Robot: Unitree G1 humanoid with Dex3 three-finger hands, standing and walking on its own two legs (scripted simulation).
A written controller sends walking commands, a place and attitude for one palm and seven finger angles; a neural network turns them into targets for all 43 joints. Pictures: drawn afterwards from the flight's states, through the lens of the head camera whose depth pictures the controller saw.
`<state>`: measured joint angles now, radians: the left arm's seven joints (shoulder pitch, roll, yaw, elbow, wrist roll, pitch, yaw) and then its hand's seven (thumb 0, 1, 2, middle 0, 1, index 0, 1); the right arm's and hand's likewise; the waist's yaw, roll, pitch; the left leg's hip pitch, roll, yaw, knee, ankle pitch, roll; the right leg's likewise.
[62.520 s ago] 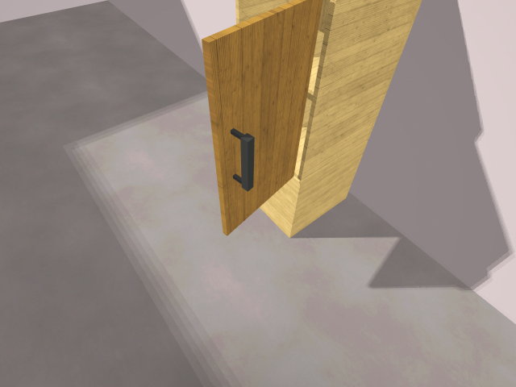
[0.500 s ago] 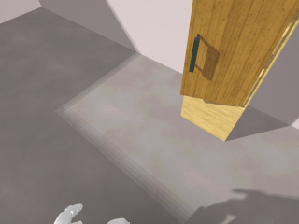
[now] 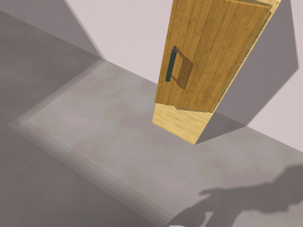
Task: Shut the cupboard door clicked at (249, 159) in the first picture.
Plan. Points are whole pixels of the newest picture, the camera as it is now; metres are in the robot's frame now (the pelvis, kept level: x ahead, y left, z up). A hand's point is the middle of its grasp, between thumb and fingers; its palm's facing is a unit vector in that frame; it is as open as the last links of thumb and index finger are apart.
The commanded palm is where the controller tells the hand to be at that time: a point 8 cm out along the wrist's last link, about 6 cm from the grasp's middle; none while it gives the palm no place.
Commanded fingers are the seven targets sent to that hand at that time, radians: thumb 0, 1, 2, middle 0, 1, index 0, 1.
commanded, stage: take the last steps up to it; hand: left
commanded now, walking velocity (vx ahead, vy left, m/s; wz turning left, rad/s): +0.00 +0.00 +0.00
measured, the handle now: (171, 64) +0.79 -0.04 -0.04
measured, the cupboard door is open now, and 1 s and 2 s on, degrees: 22 22 22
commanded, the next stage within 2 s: come to a stop and stand still in 0.96 s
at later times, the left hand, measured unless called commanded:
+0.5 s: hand out of the picture +0.14 +0.11 -0.17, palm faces -0.12 -0.97 -0.19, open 7.4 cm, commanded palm none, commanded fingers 0.00 0.90 0.90 -0.20 -0.30 -0.20 -0.30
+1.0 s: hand (132, 170) +0.32 +0.07 -0.17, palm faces -0.14 -0.97 -0.18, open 7.4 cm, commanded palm none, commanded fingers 0.00 0.90 0.90 -0.20 -0.30 -0.20 -0.30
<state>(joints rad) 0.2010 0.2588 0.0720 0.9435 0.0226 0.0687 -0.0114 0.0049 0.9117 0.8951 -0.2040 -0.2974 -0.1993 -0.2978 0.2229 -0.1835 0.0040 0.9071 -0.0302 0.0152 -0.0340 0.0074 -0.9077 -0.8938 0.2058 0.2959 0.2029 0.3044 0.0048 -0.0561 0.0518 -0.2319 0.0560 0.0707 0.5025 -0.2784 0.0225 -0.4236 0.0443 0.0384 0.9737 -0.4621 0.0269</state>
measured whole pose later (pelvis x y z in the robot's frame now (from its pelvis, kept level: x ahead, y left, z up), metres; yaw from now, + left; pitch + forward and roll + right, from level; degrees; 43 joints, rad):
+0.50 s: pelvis +0.06 -0.07 +0.00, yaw -6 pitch +0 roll -1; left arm 0.25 0.18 0.04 1.00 0.03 -0.02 -0.01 0.00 0.91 0.90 -0.20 -0.30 -0.20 -0.30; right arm 0.31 -0.25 -0.06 1.05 -0.04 0.03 0.00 0.01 -0.91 -0.89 0.20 0.30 0.20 0.30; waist -0.04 0.01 0.01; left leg -0.50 0.11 0.08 1.05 -0.38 -0.03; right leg -0.10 0.04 -0.08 0.38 -0.29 -0.06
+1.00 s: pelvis +0.24 -0.11 +0.00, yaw -8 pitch +0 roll -1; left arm 0.20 0.22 0.06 1.02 0.03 0.01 -0.03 0.00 0.92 0.90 -0.20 -0.30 -0.19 -0.30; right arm 0.34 -0.14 -0.02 1.05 -0.03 -0.03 -0.01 0.01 -0.91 -0.89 0.21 0.30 0.20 0.30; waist -0.02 -0.02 0.06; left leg -0.12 0.08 0.14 0.39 -0.26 -0.01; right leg -0.52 -0.10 -0.03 0.84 -0.22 0.01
